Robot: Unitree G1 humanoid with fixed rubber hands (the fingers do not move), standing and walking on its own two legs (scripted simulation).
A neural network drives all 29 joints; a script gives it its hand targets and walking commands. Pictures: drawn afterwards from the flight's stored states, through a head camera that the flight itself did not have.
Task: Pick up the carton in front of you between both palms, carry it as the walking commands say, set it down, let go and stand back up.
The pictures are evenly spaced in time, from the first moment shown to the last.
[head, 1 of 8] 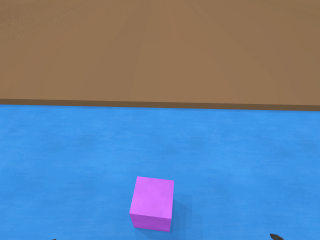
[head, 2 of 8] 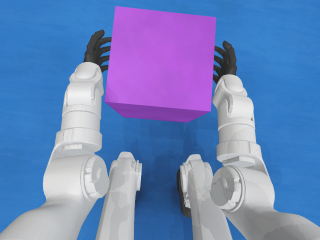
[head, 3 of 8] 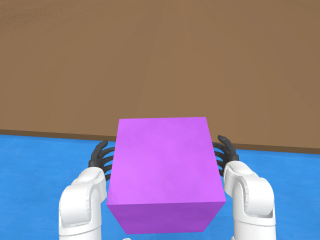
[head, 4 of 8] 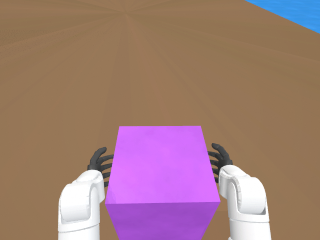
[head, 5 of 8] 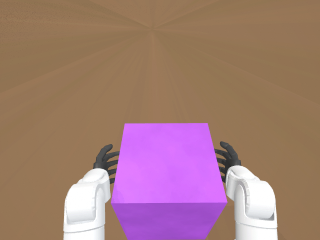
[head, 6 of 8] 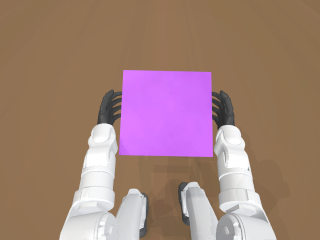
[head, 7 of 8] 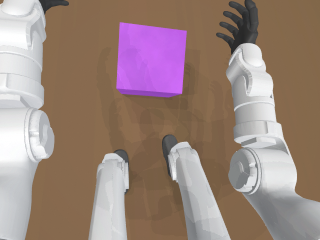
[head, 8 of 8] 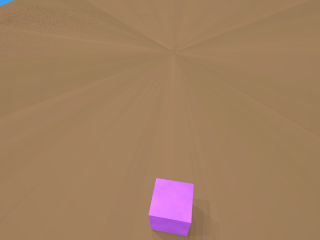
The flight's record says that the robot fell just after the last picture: no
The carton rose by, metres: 0.83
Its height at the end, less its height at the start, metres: +0.07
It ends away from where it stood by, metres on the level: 5.59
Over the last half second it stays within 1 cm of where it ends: yes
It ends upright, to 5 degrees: yes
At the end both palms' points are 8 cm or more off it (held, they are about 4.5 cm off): yes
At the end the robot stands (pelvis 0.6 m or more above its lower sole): yes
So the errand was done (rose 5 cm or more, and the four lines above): yes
